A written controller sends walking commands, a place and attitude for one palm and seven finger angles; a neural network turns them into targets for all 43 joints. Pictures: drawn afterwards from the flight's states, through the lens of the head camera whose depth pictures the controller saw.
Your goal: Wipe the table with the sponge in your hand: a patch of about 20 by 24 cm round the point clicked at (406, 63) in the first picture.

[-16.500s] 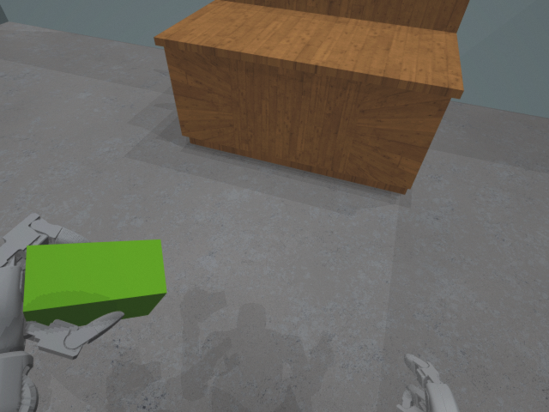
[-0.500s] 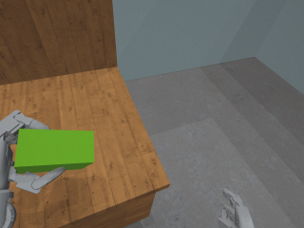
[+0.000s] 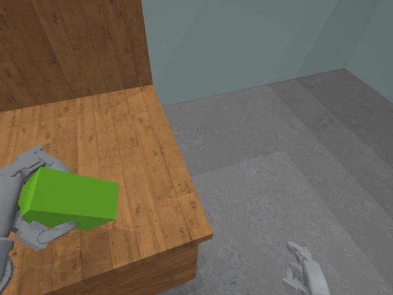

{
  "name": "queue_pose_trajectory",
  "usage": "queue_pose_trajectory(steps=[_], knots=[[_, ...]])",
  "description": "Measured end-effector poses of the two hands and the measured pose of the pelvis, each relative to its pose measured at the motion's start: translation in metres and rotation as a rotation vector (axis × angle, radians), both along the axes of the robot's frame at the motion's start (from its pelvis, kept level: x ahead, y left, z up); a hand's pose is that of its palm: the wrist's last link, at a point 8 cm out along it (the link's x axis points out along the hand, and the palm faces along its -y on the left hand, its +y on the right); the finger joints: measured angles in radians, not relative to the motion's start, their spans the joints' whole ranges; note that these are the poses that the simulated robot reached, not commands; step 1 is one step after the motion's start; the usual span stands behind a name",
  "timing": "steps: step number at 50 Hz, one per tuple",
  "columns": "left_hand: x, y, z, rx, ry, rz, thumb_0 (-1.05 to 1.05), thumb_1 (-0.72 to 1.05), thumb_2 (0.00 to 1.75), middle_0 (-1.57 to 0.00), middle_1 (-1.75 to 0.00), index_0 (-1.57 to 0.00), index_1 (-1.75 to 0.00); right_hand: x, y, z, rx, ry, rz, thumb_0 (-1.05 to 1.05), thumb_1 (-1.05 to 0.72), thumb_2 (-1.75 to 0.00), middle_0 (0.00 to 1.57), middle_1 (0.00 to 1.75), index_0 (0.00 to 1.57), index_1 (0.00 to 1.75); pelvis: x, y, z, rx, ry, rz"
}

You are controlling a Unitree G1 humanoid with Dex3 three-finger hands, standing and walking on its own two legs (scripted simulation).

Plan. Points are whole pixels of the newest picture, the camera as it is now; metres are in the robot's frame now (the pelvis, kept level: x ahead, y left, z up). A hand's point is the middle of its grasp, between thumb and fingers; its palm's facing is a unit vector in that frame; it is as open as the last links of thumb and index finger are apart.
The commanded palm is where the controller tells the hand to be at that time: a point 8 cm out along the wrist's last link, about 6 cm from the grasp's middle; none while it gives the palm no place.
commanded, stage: turn the palm down, sponge in hand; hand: left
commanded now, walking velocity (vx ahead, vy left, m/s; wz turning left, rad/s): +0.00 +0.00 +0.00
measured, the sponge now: (80, 204) +0.23 +0.23 +0.10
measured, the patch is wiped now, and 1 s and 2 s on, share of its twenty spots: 0.00 0.00 0.00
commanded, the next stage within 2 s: move the sponge above the wiping area in 1.80 s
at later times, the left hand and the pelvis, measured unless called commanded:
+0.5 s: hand (54, 183) +0.24 +0.26 +0.15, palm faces +0.32 -0.45 -0.83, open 10.3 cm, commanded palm +0.20 +0.28 +0.17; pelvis +0.03 -0.02 -0.01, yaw +0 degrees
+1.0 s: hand (20, 185) +0.24 +0.33 +0.12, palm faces +0.22 -0.22 -0.95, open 10.3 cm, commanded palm +0.21 +0.30 +0.17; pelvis +0.02 +0.02 +0.00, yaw +0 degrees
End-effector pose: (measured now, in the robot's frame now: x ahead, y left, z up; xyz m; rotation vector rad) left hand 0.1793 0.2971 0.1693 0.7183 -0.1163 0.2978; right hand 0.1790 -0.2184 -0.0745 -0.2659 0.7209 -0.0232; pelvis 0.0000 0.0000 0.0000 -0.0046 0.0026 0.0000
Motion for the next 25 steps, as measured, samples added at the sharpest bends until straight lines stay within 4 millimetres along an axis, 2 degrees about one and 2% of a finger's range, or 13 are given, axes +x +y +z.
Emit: queue_pose_trajectory(steps=[3,5,9,12,15,19,22,25], knots=[[-0.006,0.007,0.019,0.071,-0.104,0.073,-0.01,-0.51,1.02,-0.7,-1.31,-0.73,-1.3,0.002,-0.012,-0.006,-0.015,0.019,0.008,0.01,-0.9,-0.9,0.2,0.3,0.2,0.3,0.002,-0.01,-0.003,-0.008,0.003,0.02],[-0.006,0.013,0.026,0.095,-0.113,0.124,-0.01,-0.51,1.02,-0.7,-1.31,-0.73,-1.3,0.003,-0.019,-0.01,-0.017,0.026,0.003,0.01,-0.9,-0.9,0.2,0.3,0.2,0.3,0.003,-0.014,-0.004,-0.01,0.002,0.031],[0.005,0.019,0.018,0.102,0.046,0.183,-0.01,-0.51,1.02,-0.69,-1.32,-0.73,-1.31,0.007,-0.031,-0.017,-0.001,0.022,-0.032,0.01,-0.9,-0.9,0.2,0.3,0.2,0.3,0.006,-0.018,-0.004,-0.005,-0.001,0.031],[0.015,0.008,0.002,0.121,0.194,0.138,-0.01,-0.51,1.02,-0.69,-1.32,-0.72,-1.31,0.01,-0.037,-0.019,0.008,0.005,-0.062,0.01,-0.91,-0.9,0.2,0.3,0.2,0.3,0.01,-0.021,-0.004,0.005,0.004,0.018],[0.023,-0.013,-0.007,0.168,0.246,0.038,-0.01,-0.51,1.02,-0.69,-1.32,-0.72,-1.31,0.013,-0.042,-0.018,0.004,-0.006,-0.082,0.01,-0.91,-0.9,0.2,0.3,0.2,0.3,0.014,-0.023,-0.005,0.012,0.017,0.006],[0.025,-0.037,0.005,0.242,0.14,-0.058,-0.01,-0.51,1.02,-0.69,-1.31,-0.73,-1.3,0.017,-0.046,-0.016,-0.006,-0.001,-0.092,0.01,-0.91,-0.9,0.2,0.3,0.2,0.3,0.021,-0.027,-0.008,0.016,0.038,-0.005],[0.022,-0.037,0.019,0.292,0.05,-0.024,-0.01,-0.51,1.02,-0.7,-1.31,-0.73,-1.3,0.02,-0.049,-0.017,-0.001,0.012,-0.1,0.01,-0.91,-0.9,0.2,0.3,0.2,0.3,0.026,-0.027,-0.01,0.012,0.049,-0.005],[0.02,-0.022,0.025,0.321,0.047,0.085,-0.01,-0.51,1.02,-0.7,-1.31,-0.73,-1.3,0.022,-0.049,-0.021,0.006,0.028,-0.109,0.01,-0.91,-0.9,0.2,0.3,0.2,0.3,0.029,-0.024,-0.011,0.009,0.053,-0.001]])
